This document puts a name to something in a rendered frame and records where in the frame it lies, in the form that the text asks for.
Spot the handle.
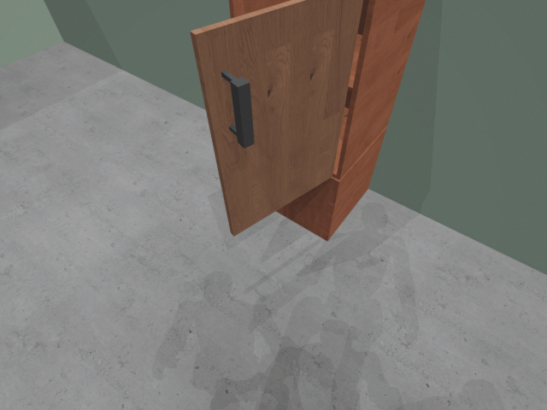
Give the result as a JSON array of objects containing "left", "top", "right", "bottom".
[{"left": 221, "top": 70, "right": 255, "bottom": 149}]

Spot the cupboard door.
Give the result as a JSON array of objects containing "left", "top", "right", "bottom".
[{"left": 190, "top": 0, "right": 363, "bottom": 236}]

